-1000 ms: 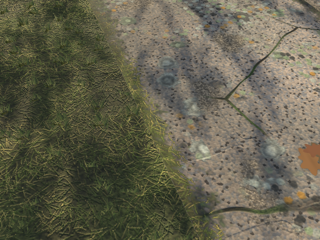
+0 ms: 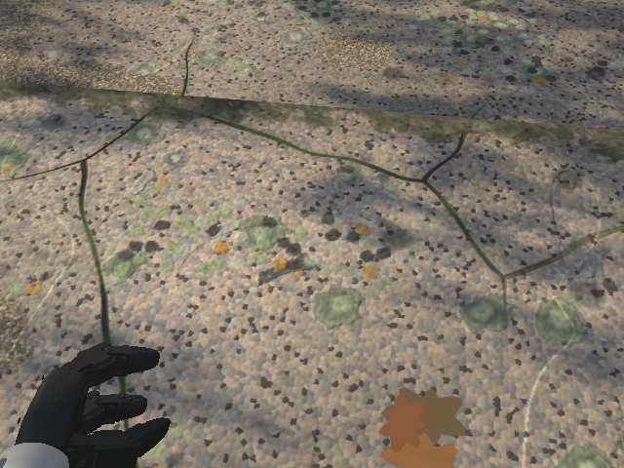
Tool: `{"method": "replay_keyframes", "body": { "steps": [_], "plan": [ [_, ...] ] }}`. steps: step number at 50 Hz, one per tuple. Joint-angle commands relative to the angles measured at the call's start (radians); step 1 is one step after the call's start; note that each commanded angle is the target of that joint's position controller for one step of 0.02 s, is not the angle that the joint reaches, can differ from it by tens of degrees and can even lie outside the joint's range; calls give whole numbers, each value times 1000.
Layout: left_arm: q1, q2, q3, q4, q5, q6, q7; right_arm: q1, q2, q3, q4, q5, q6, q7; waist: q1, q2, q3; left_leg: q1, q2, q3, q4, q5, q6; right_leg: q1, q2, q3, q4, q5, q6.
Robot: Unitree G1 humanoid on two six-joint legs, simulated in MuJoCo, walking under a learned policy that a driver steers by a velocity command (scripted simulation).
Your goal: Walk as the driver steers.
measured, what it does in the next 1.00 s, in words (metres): walks ahead, turning right: right foot, then left foot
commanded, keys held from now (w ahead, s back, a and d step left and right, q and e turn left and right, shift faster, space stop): w+e+shift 0.54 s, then w+shift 0.46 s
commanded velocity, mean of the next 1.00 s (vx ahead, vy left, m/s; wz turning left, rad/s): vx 1.00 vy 0.00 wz -0.74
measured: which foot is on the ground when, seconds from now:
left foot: down 0.00-0.10, up 0.12-0.48, down 0.50-0.94, up 0.96-1.00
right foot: up 0.00-0.08, down 0.10-0.50, up 0.52-0.92, down 0.94-1.00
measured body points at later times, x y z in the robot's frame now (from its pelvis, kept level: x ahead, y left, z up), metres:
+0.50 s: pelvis +0.50 -0.06 -0.01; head +0.53 -0.08 +0.44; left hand +0.60 +0.23 -0.12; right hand +0.65 -0.38 -0.05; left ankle +0.71 +0.00 -0.72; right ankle +0.25 -0.03 -0.70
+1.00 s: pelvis +0.87 -0.33 -0.01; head +0.89 -0.37 +0.44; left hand +1.18 -0.32 -0.09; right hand +0.65 -0.48 -0.14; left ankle +0.79 -0.06 -0.60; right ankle +0.89 -0.42 -0.72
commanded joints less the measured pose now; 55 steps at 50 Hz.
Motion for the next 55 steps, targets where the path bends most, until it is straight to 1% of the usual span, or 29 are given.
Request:
{"method": "replay_keyframes", "body": {
  "steps": [1, 4, 5, 6, 7, 8, 9, 12, 16, 22, 23, 24, 25, 26, 27, 29, 30, 33, 37, 41, 43, 45, 46, 47, 48, 49, 51, 53, 55],
  "plan": [
    [51, 29, 3, -20, -5, -9, -1, -102, -171, -26, -95, 4, -12, -13, 137, 106, 41, -175, 205, 12, 33, 1295, 108, 309, 102, -114, -117, -2, -47],
    [565, 137, 68, 136, -13, -15, 43, -213, -243, -50, -150, -1, 33, -18, 376, 124, -210, -313, 249, -40, 707, 1392, 119, 876, 172, -21, -204, -121, -110],
    [544, 184, 99, 166, -25, -10, 71, -199, -176, -40, -150, -14, 40, -5, 315, -12, -169, -557, 114, -55, 1051, 512, 96, 1029, 119, 118, -274, -197, -135],
    [413, 282, 111, 117, -12, 6, 79, -140, -56, -9, -243, -19, 35, 7, 143, -234, -189, -915, -26, -116, 1406, -114, 46, 1167, -84, 579, -353, -112, -241],
    [482, 296, 120, 85, -5, 16, 86, -219, -116, -8, -326, -5, 8, 8, 196, -127, -335, -1047, -26, -324, 1436, -61, 50, 1251, -167, 865, -565, -294, -332],
    [483, 261, 118, 112, -8, 8, 96, -288, -124, -1, -333, -4, -13, 8, 185, -18, -210, -1087, 20, -358, 1342, -1, 57, 1138, -179, 892, -677, -343, -297],
    [456, 216, 108, 132, -12, -7, 102, -300, -121, 6, -320, -6, -19, 5, 132, 64, -72, -1050, 57, -356, 1233, 42, 56, 964, -148, 816, -701, -276, -262],
    [388, 144, 75, 140, -23, -58, 111, -270, -105, 14, -296, -45, 33, 3, 26, 107, 2, -860, 115, -358, 1042, -17, 15, 635, -33, 605, -701, -53, -231],
    [410, 133, 72, 162, -21, -91, 93, -505, -34, 43, -387, -25, 47, 19, 70, 71, 79, -752, 97, -303, 680, 224, -4, 430, 69, 498, -767, 55, -188],
    [473, 178, 92, 211, -41, -90, 86, -529, -71, 34, -397, 2, 37, 12, 111, 5, -23, -477, -26, -300, 334, 448, 62, 628, 56, 511, -625, 505, -69],
    [469, 204, 98, 214, -35, -88, 88, -440, -112, 16, -372, 5, 34, 1, 70, 2, -90, -366, -55, -306, 331, 378, 70, 670, 59, 513, -495, 635, -42],
    [424, 241, 105, 208, -29, -88, 85, -269, -156, -7, -335, 11, 28, -14, -41, 2, -174, -181, -53, -311, 323, 304, 78, 636, 71, 500, -279, 664, -16],
    [370, 210, 97, 192, -20, -98, 80, -42, -214, -36, -282, 3, 27, -36, -158, 13, -270, 65, 20, -351, 361, 176, 93, 506, 111, 461, -7, 559, 4],
    [375, 28, 52, 153, -26, -106, 84, 95, -272, -53, -251, -39, 20, -50, -151, 260, -368, 291, 300, -668, 293, -151, 134, 253, 209, 359, 365, -270, 15],
    [472, 35, 32, 102, -57, -101, 90, -41, -305, -62, -273, -44, 21, -34, -18, 484, -453, 278, 463, -1203, 66, -276, 207, 83, 207, 275, 513, -395, 24],
    [358, 102, 38, 153, 1, -74, 82, -224, -107, -29, -289, -26, 26, -17, 0, 146, -164, -35, 345, -937, 46, -301, 234, 60, 68, 222, 482, -197, 27],
    [309, 83, 34, 149, 13, -66, 67, -213, -81, -23, -259, -31, 24, -10, 6, 61, -96, -134, 302, -813, 41, -144, 226, 79, 45, 210, 446, -185, 32],
    [252, -2, 7, 101, 15, -43, 35, -133, -33, -5, -152, -16, -9, 9, 52, 92, -14, -264, 252, -606, 2, 134, 219, 74, 22, 238, 383, -224, 36],
    [101, 6, -13, 17, 17, -42, 20, -137, -72, -5, -110, 1, -34, 22, 89, 105, 59, -328, 224, -371, -110, 392, 211, 32, 20, 216, 138, -94, 50],
    [-27, -6, -33, -13, 9, -52, -7, -79, -125, -8, -70, 16, -35, 22, 68, 69, 106, -394, 192, -190, -244, 636, 201, 307, 53, 27, -197, 65, 21],
    [10, 18, -25, 6, 14, -52, 10, -46, -182, -14, -49, 17, -29, 14, 102, 107, 52, -255, 210, -143, -122, 1103, 195, 391, 111, -20, -243, -5, -7],
    [274, 79, 4, 86, 20, -53, 39, -56, -236, -21, -42, 14, -8, -5, 242, 172, -113, -208, 229, -128, 250, 1409, 181, 665, 168, -10, -272, -119, -41],
    [474, 121, 27, 154, 19, -54, 56, -91, -231, -18, -54, 19, 4, -11, 344, 155, -199, -315, 194, -117, 543, 1298, 167, 903, 145, 37, -369, -101, -61],
    [551, 206, 55, 187, 27, -53, 79, -58, -123, 3, -85, -1, 11, -2, 292, -10, -296, -549, 108, -149, 930, 501, 163, 1135, -63, 293, -359, -354, -61],
    [512, 275, 67, 157, 24, -48, 91, 35, -39, 19, -148, 29, 4, 13, 169, -201, -439, -843, -33, -282, 1239, -92, 142, 1295, -322, 852, -522, -495, -143],
    [511, 236, 74, 168, 5, -47, 97, -103, -140, 1, -179, 28, -2, 5, 227, -79, -384, -973, -18, -375, 1281, 4, 161, 1254, -280, 865, -619, -426, -157],
    [440, 136, 56, 214, -7, -73, 99, -174, -94, 16, -183, 22, -4, 7, 136, 19, -86, -971, 64, -350, 1138, 97, 151, 935, -201, 587, -651, -163, -132],
    [395, 66, 35, 228, -12, -89, 104, -145, -65, 24, -167, -12, 25, 25, 47, 21, -37, -834, 107, -355, 1019, 99, 126, 718, -110, 456, -706, -110, -98],
    [437, 37, 26, 254, -31, -102, 106, -207, -40, 29, -203, -30, 45, 35, 30, -32, 4, -844, 120, -331, 910, 57, 91, 655, -76, 438, -750, -60, -130]
  ]
}}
